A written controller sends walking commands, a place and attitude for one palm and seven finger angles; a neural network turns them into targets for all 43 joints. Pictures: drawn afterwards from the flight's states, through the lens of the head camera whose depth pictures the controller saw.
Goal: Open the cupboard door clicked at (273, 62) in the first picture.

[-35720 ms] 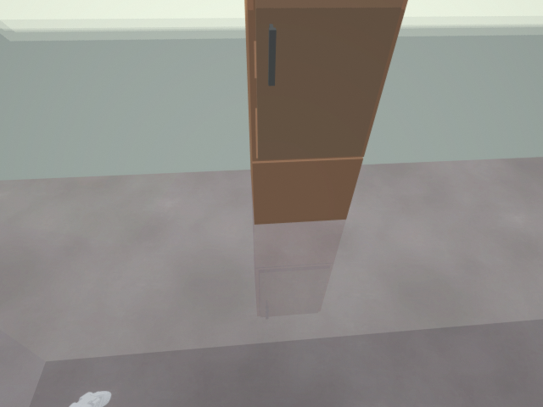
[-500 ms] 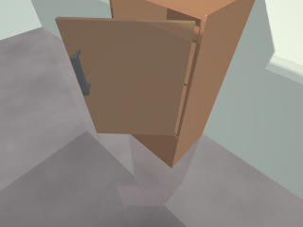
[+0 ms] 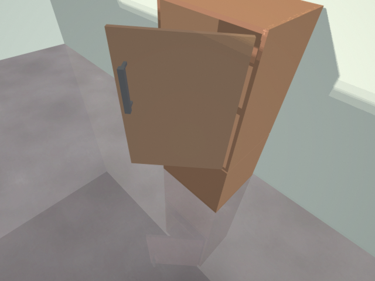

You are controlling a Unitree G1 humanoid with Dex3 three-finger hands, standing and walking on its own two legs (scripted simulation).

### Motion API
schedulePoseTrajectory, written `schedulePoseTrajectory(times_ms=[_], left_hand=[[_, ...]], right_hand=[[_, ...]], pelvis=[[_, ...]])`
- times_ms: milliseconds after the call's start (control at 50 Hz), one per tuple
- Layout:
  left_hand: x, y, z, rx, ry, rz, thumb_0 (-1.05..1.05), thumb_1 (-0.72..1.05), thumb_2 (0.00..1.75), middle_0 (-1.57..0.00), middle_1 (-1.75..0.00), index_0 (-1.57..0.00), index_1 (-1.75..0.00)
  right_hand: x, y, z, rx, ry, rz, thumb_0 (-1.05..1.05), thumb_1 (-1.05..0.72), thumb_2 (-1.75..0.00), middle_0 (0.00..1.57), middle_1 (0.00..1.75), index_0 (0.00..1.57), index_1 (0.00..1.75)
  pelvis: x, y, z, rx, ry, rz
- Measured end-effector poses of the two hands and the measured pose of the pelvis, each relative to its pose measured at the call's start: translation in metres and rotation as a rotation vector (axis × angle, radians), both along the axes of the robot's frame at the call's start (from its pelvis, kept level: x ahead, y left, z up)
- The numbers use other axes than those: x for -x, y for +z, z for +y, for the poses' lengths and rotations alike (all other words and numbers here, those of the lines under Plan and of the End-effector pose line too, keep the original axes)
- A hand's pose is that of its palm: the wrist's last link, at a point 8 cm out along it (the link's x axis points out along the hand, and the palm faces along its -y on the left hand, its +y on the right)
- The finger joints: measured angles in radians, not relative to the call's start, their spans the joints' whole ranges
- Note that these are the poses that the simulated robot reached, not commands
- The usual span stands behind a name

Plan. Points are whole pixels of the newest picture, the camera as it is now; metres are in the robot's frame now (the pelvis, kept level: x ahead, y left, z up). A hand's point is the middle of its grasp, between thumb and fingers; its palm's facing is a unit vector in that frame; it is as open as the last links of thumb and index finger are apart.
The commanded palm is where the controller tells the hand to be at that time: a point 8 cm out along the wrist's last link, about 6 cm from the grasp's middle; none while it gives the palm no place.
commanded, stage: shuffle to correct the standing spot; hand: left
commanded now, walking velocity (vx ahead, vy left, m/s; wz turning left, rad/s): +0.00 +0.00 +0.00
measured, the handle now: (126, 88) +0.65 +0.24 +0.07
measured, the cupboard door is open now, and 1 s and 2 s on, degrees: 41 41 41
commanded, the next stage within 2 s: come to a stop and stand still in 0.88 s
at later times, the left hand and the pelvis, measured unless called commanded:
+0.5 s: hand out of the picture +0.03 +0.21 -0.18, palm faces +0.04 -0.99 -0.13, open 7.2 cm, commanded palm none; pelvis +0.01 +0.04 +0.01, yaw +0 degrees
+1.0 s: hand (145, 243) +0.26 +0.13 -0.16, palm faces -0.08 -0.99 -0.10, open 7.3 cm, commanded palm none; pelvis +0.11 +0.00 -0.01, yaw -1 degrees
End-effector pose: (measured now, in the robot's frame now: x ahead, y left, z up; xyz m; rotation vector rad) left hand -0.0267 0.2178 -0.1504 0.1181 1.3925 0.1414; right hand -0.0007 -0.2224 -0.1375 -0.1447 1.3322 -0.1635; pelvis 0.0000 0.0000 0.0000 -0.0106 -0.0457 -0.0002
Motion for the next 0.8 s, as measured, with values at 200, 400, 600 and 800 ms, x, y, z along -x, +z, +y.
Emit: schedulePoseTrajectory(times_ms=[200,400,600,800], left_hand=[[0.037,0.002,-0.007,0.032,0.056,0.068,0.00,0.91,0.90,-0.20,-0.30,-0.20,-0.30],[-0.004,-0.018,0.017,0.067,0.027,0.020,0.00,0.91,0.90,-0.20,-0.30,-0.20,-0.30],[-0.091,0.012,0.051,0.012,-0.036,-0.125,0.01,0.94,0.90,-0.20,-0.30,-0.20,-0.30],[-0.187,0.018,0.016,0.054,-0.132,-0.213,0.00,0.92,0.90,-0.19,-0.30,-0.20,-0.30]], right_hand=[[0.015,0.002,0.006,-0.007,0.002,0.054,0.01,-0.91,-0.90,0.20,0.30,0.20,0.29],[0.044,0.004,0.029,0.044,-0.074,0.061,0.01,-0.91,-0.90,0.20,0.30,0.19,0.29],[0.058,0.017,0.070,-0.026,-0.110,0.139,0.01,-0.90,-0.90,0.20,0.30,0.20,0.29],[0.055,0.019,0.077,-0.061,-0.156,0.215,0.01,-0.90,-0.90,0.20,0.30,0.20,0.29]], pelvis=[[0.005,0.003,0.004,0.006,0.009,0.017],[0.002,-0.006,0.029,0.003,-0.006,0.014],[-0.022,0.012,0.039,0.007,-0.013,0.052],[-0.056,0.011,0.029,0.000,-0.019,0.056]])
